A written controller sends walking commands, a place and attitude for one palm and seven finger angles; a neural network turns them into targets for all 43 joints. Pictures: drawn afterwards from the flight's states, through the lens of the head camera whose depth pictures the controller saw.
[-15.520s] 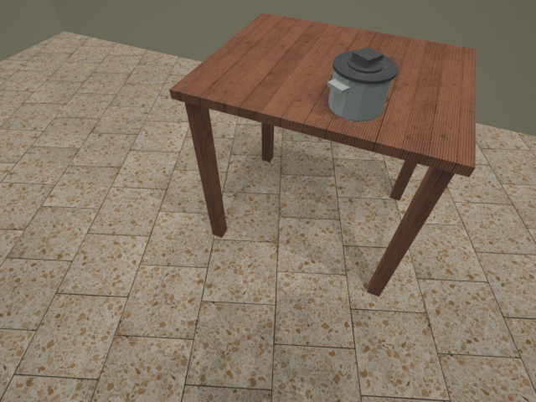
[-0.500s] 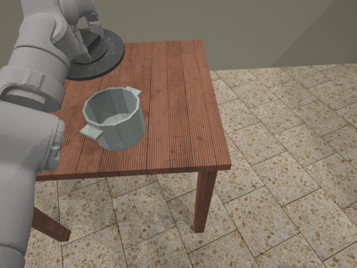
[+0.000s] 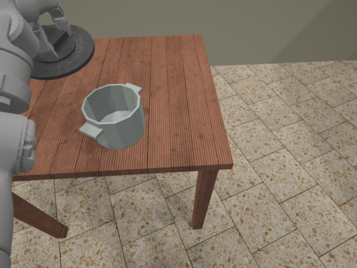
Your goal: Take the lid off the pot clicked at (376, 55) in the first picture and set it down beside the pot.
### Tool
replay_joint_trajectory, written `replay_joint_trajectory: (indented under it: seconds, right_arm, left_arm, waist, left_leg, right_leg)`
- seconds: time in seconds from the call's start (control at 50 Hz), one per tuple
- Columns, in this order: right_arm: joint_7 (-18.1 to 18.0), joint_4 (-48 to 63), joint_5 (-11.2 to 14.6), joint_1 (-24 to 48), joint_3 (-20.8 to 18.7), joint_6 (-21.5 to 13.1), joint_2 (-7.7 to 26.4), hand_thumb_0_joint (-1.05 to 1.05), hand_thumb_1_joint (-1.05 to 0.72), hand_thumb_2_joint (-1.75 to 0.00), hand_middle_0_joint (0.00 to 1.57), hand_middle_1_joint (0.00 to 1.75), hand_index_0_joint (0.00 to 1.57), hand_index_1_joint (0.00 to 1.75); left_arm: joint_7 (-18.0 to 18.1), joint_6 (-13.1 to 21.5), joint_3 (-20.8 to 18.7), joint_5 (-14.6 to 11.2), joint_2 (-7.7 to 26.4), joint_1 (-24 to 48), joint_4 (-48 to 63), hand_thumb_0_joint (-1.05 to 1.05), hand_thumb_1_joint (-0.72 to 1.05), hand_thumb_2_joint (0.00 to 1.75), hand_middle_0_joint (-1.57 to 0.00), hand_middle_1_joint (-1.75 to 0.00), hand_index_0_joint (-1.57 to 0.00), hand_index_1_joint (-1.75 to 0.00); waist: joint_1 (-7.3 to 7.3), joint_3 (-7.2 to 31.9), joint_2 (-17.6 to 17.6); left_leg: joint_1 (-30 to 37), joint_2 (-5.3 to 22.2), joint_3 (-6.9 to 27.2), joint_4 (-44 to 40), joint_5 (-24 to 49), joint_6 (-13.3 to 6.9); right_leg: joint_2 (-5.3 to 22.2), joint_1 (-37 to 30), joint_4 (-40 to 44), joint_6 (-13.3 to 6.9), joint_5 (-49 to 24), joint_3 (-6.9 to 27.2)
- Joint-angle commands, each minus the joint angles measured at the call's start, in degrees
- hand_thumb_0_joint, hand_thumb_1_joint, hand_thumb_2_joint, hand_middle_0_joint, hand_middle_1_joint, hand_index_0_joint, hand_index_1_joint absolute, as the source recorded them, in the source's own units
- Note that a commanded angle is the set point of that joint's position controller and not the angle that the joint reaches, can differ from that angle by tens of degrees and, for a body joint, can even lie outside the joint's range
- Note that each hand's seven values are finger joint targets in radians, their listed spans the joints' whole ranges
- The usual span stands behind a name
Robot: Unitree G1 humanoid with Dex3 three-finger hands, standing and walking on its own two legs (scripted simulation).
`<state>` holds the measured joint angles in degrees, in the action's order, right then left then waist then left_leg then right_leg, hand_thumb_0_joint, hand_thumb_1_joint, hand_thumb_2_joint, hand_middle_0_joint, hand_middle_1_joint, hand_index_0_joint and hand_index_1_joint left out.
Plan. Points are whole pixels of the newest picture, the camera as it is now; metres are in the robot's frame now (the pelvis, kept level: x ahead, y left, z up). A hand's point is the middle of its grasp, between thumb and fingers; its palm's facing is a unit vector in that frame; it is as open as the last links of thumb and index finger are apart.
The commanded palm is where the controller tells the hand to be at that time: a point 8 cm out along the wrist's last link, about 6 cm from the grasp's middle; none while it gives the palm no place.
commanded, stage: move the lid sideways beside the pot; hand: left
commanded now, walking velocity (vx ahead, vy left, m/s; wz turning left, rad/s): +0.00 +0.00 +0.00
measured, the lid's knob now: (48, 38) +0.51 +0.24 +0.25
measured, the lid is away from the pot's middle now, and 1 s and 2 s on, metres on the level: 0.08 0.20 0.21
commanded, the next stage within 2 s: lower the lid onto the table in 1.40 s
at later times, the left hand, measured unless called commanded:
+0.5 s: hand (7, 43) +0.47 +0.29 +0.27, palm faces -0.26 -0.10 -0.96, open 8.9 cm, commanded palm +0.47 +0.29 +0.34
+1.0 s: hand out of the picture +0.46 +0.34 +0.27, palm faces -0.26 -0.14 -0.95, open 8.9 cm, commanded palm +0.47 +0.34 +0.34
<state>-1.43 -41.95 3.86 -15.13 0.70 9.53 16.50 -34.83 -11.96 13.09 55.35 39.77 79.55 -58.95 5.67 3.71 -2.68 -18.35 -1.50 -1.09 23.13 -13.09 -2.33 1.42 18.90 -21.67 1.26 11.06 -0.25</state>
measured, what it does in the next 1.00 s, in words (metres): stands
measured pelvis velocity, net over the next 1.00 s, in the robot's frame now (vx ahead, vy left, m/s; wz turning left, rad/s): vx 0.00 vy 0.00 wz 0.00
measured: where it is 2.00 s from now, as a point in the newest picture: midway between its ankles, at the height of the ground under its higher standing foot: outside the picture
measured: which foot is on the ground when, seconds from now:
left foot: down 0.00-1.00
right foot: down 0.00-1.00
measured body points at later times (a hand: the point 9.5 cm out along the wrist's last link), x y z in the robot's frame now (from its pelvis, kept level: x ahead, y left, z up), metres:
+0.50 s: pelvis +0.00 +0.00 +0.00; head +0.05 -0.01 +0.45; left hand +0.48 +0.29 +0.32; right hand +0.06 -0.27 -0.13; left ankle -0.02 +0.09 -0.74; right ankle -0.01 -0.14 -0.74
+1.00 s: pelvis +0.00 +0.00 +0.00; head +0.06 +0.00 +0.45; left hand +0.47 +0.34 +0.32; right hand +0.04 -0.27 -0.13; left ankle -0.02 +0.09 -0.74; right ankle -0.01 -0.14 -0.74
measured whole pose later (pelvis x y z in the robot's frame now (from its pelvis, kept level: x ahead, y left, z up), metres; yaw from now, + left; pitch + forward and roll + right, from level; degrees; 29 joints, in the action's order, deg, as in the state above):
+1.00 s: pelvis +0.00 +0.00 +0.00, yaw +0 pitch +9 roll -1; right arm -2.7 -41.6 5.4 -15.5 1.7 11.1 17.2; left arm -35.0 -5.3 7.6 57.8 53.4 79.1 -64.8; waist 5.6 2.2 -2.5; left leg -19.8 -0.8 -0.6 24.8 -14.0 -2.4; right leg 0.8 18.8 -20.1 1.4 10.3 -0.7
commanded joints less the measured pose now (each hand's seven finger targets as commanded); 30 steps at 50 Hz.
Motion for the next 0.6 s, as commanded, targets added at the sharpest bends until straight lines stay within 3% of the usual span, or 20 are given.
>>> replay_joint_trajectory:
  seconds: [0.0, 0.04, 0.06, 0.08, 0.12, 0.16, 0.18, 0.22, 0.26, 0.28, 0.3, 0.34, 0.36, 0.38, 0.46, 0.48, 0.52, 0.54, 0.56, 0.58]
  right_arm:
    - [-0.9, 5.6, -0.1, -0.7, -2.5, -1.0, 8.8, 0.00, -0.90, -0.90, 0.20, 0.30, 0.20, 0.30]
    - [-1.0, 5.8, -0.1, -0.7, -2.5, -0.7, 9.1, 0.00, -0.90, -0.90, 0.20, 0.30, 0.20, 0.30]
    - [-1.0, 6.1, 0.1, -0.4, -2.6, -0.6, 9.7, 0.00, -0.90, -0.90, 0.20, 0.30, 0.20, 0.30]
    - [-0.9, 6.0, -0.3, -0.8, -2.7, -0.7, 9.0, 0.00, -0.90, -0.90, 0.20, 0.30, 0.20, 0.30]
    - [-1.1, 5.7, -0.1, -1.2, -2.5, -0.5, 9.0, 0.00, -0.90, -0.90, 0.20, 0.30, 0.20, 0.30]
    - [-1.2, 6.4, 0.3, -0.5, -2.6, -0.2, 9.7, 0.00, -0.90, -0.90, 0.20, 0.30, 0.20, 0.30]
    - [-1.0, 6.5, -0.1, -0.8, -2.6, -0.3, 9.4, 0.00, -0.90, -0.90, 0.20, 0.30, 0.20, 0.30]
    - [-1.1, 6.2, 0.2, -1.1, -2.6, -0.1, 9.1, 0.00, -0.90, -0.90, 0.20, 0.30, 0.20, 0.30]
    - [-1.1, 6.5, 0.5, -0.8, -2.8, 0.1, 9.5, 0.00, -0.90, -0.90, 0.20, 0.30, 0.20, 0.30]
    - [-1.0, 6.0, 0.0, -1.6, -2.7, 0.0, 9.4, 0.00, -0.90, -0.90, 0.20, 0.30, 0.20, 0.30]
    - [-1.1, 6.2, 0.3, -1.4, -2.6, 0.0, 9.3, 0.00, -0.90, -0.90, 0.20, 0.30, 0.20, 0.30]
    - [-1.2, 6.0, 0.5, -1.3, -2.5, 0.4, 9.2, 0.00, -0.90, -0.90, 0.20, 0.30, 0.20, 0.30]
    - [-1.2, 6.0, 0.9, -1.0, -2.5, 0.5, 9.8, 0.00, -0.90, -0.90, 0.20, 0.30, 0.20, 0.30]
    - [-1.1, 5.5, 0.5, -1.5, -2.6, 0.3, 9.6, 0.00, -0.90, -0.90, 0.20, 0.30, 0.20, 0.30]
    - [-1.3, 5.9, 0.6, -1.6, -2.6, 0.0, 10.0, 0.00, -0.90, -0.90, 0.20, 0.30, 0.20, 0.30]
    - [-1.2, 5.7, 0.1, -2.0, -2.6, -0.1, 9.6, 0.00, -0.90, -0.90, 0.20, 0.30, 0.20, 0.30]
    - [-1.3, 5.8, 0.5, -2.0, -2.4, 0.3, 9.4, 0.00, -0.90, -0.90, 0.20, 0.30, 0.20, 0.30]
    - [-1.2, 6.0, 0.6, -1.8, -2.4, 0.6, 9.7, 0.00, -0.90, -0.90, 0.20, 0.30, 0.20, 0.30]
    - [-1.3, 6.2, 0.9, -1.3, -2.3, 0.8, 10.1, 0.00, -0.90, -0.90, 0.20, 0.30, 0.20, 0.30]
    - [-1.2, 5.8, 0.4, -1.9, -2.3, 0.9, 9.9, 0.00, -0.90, -0.90, 0.20, 0.30, 0.20, 0.30]
  left_arm:
    - [2.9, 0.3, -3.7, 1.6, 14.2, 33.6, 9.6, 0.00, 0.49, 0.99, -0.68, -1.11, -0.75, -1.12]
    - [3.1, 0.9, -6.0, 1.7, 17.7, 32.7, 9.4, 0.00, 0.49, 0.99, -0.68, -1.11, -0.75, -1.12]
    - [3.2, 1.0, -4.8, 1.2, 16.9, 32.4, 10.7, 0.00, 0.49, 0.99, -0.68, -1.11, -0.75, -1.12]
    - [2.9, 1.2, -4.9, 1.7, 17.0, 35.7, 13.4, 0.00, 0.49, 0.99, -0.68, -1.11, -0.75, -1.12]
    - [3.2, 1.4, -5.1, 2.4, 17.4, 31.9, 7.4, 0.00, 0.49, 0.99, -0.68, -1.11, -0.75, -1.12]
    - [3.2, 2.0, -5.9, 1.5, 19.0, 31.2, 9.8, 0.00, 0.49, 0.99, -0.68, -1.11, -0.75, -1.12]
    - [3.1, 2.4, -7.5, 1.9, 21.4, 35.5, 15.0, 0.00, 0.49, 0.99, -0.68, -1.11, -0.75, -1.12]
    - [3.2, 2.5, -6.4, 2.4, 20.0, 32.3, 10.2, 0.00, 0.49, 0.99, -0.68, -1.11, -0.75, -1.12]
    - [3.0, 2.4, -4.8, 1.3, 18.1, 31.0, 10.8, 0.00, 0.49, 0.99, -0.68, -1.11, -0.75, -1.12]
    - [2.8, 2.4, -6.9, 1.9, 20.6, 32.6, 11.8, 0.00, 0.49, 0.99, -0.68, -1.11, -0.75, -1.12]
    - [2.9, 2.8, -7.2, 2.1, 21.2, 31.4, 10.5, 0.00, 0.49, 0.99, -0.68, -1.11, -0.75, -1.12]
    - [2.8, 2.8, -5.4, 1.9, 19.4, 30.1, 7.9, 0.00, 0.49, 0.99, -0.68, -1.11, -0.75, -1.12]
    - [2.8, 2.8, -4.0, 1.3, 18.3, 29.3, 7.8, 0.00, 0.49, 0.99, -0.68, -1.11, -0.75, -1.12]
    - [2.6, 3.0, -5.0, 1.5, 19.6, 33.9, 12.4, 0.00, 0.49, 0.99, -0.68, -1.11, -0.75, -1.12]
    - [3.0, 3.9, -6.6, 1.7, 21.9, 31.4, 11.4, 0.00, 0.49, 0.99, -0.68, -1.11, -0.75, -1.12]
    - [2.8, 3.9, -8.4, 1.9, 23.5, 32.9, 13.2, 0.00, 0.49, 0.99, -0.68, -1.11, -0.75, -1.12]
    - [2.8, 4.2, -7.8, 2.2, 22.8, 28.9, 8.0, 0.00, 0.49, 0.99, -0.68, -1.11, -0.75, -1.12]
    - [2.8, 4.4, -8.6, 2.1, 24.3, 28.0, 8.1, 0.00, 0.49, 0.99, -0.68, -1.11, -0.75, -1.12]
    - [2.9, 4.5, -7.3, 1.7, 23.3, 26.3, 7.0, 0.00, 0.49, 0.99, -0.68, -1.11, -0.75, -1.12]
    - [2.7, 4.5, -8.3, 2.1, 24.7, 29.4, 9.7, 0.00, 0.49, 0.99, -0.68, -1.11, -0.75, -1.12]
  waist:
    - [0.46, 22.8, 0.3]
    - [0.09, 23.0, 1.1]
    - [0.05, 23.9, -1.6]
    - [0.42, 26.6, -1.7]
    - [0.65, 22.8, 1.1]
    - [-0.05, 23.7, -1.5]
    - [-0.11, 28.1, -3.1]
    - [0.41, 24.6, -0.9]
    - [0.38, 23.5, -3.2]
    - [0.48, 25.4, -2.3]
    - [0.24, 24.2, -1.0]
    - [0.88, 21.3, -0.7]
    - [0.90, 20.2, -3.0]
    - [0.94, 24.0, -3.6]
    - [0.50, 24.1, -5.2]
    - [0.16, 27.2, -4.5]
    - [0.38, 22.8, -1.2]
    - [0.03, 22.3, -1.0]
    - [0.07, 21.2, -2.8]
    - [0.12, 24.0, -2.3]
  left_leg:
    - [13.3, -0.6, 1.8, 1.6, 27.0, -0.8]
    - [11.9, -0.6, 1.4, 1.1, 24.7, -1.1]
    - [13.4, -0.5, 1.8, 1.3, 28.1, -0.6]
    - [15.3, -0.4, 2.0, 1.2, 29.3, -0.6]
    - [12.3, -0.5, 1.3, 1.6, 25.2, -1.2]
    - [12.8, -0.5, 1.4, 1.6, 27.2, -0.9]
    - [15.3, -0.3, 1.7, 1.4, 29.3, -0.7]
    - [13.5, -0.2, 1.4, 2.1, 27.8, -1.1]
    - [14.3, -0.2, 1.7, 2.3, 30.4, -0.7]
    - [15.3, -0.1, 1.8, 1.9, 29.8, -0.7]
    - [14.1, -0.2, 1.7, 2.5, 29.6, -1.1]
    - [12.2, -0.2, 1.1, 1.7, 24.7, -1.2]
    - [12.6, -0.2, 1.3, 1.5, 25.6, -0.7]
    - [15.0, 0.1, 1.8, 1.1, 27.2, -0.5]
    - [15.8, -0.1, 2.1, 2.5, 31.4, -0.4]
    - [16.8, 0.1, 2.2, 2.3, 31.9, -0.5]
    - [13.2, 0.0, 1.4, 2.6, 29.3, -1.1]
    - [12.0, 0.0, 1.2, 2.1, 27.5, -1.1]
    - [12.0, -0.1, 1.2, 2.3, 28.6, -0.8]
    - [12.8, 0.2, 1.1, 1.9, 28.4, -1.0]
  right_leg:
    - [-3.4, -6.8, -0.4, -3.1, -16.6, -1.5]
    - [-3.2, -8.2, -0.5, -3.0, -16.6, -1.2]
    - [-3.2, -7.7, -0.4, -3.3, -18.1, -1.5]
    - [-3.4, -7.8, -0.3, -2.9, -17.7, -1.1]
    - [-3.2, -7.6, -0.3, -2.8, -16.5, -1.2]
    - [-3.1, -8.0, -0.4, -3.2, -18.2, -1.3]
    - [-3.2, -9.1, -0.6, -2.8, -18.1, -0.9]
    - [-3.1, -8.2, -0.4, -2.8, -17.5, -1.1]
    - [-3.3, -6.8, -0.2, -3.2, -18.3, -1.6]
    - [-3.5, -7.3, -0.1, -2.8, -17.3, -1.2]
    - [-3.4, -7.7, -0.3, -2.9, -17.7, -1.3]
    - [-3.2, -6.9, 0.2, -2.8, -15.7, -1.5]
    - [-3.3, -5.6, 0.6, -3.2, -15.6, -1.9]
    - [-3.4, -6.5, 0.6, -2.9, -15.4, -1.5]
    - [-3.6, -6.4, 0.5, -3.3, -17.5, -1.8]
    - [-3.5, -7.7, 0.2, -2.8, -17.2, -1.3]
    - [-3.2, -7.8, 0.0, -2.7, -17.7, -1.5]
    - [-3.1, -8.4, 0.0, -2.7, -17.3, -1.4]
    - [-3.2, -7.3, 0.1, -3.1, -17.8, -1.8]
    - [-3.2, -8.9, 0.1, -2.7, -17.5, -1.3]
